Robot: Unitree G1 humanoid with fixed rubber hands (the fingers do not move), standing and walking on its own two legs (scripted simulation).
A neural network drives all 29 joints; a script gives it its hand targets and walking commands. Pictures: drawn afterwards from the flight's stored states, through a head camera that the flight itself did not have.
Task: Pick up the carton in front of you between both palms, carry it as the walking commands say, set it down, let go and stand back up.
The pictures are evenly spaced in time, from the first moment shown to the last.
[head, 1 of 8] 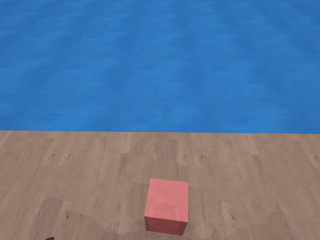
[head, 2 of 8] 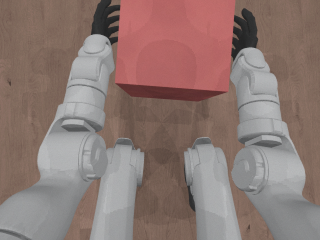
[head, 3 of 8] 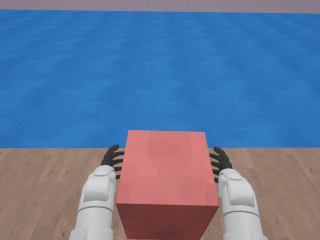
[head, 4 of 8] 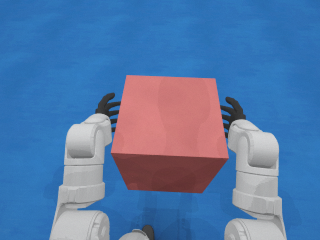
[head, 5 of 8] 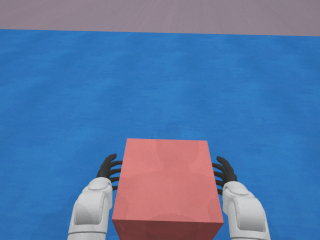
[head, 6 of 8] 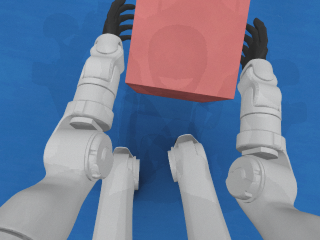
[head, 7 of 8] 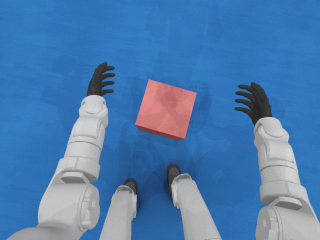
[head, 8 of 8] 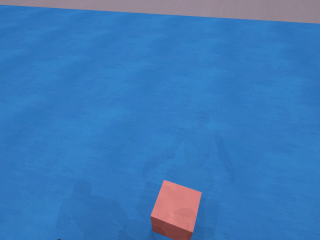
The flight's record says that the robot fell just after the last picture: no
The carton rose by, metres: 0.68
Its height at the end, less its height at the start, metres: -0.05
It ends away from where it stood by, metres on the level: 2.86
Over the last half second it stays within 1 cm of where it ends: yes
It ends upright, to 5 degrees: yes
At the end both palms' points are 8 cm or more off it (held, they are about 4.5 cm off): yes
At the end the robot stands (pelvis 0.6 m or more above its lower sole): yes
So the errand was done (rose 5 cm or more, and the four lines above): yes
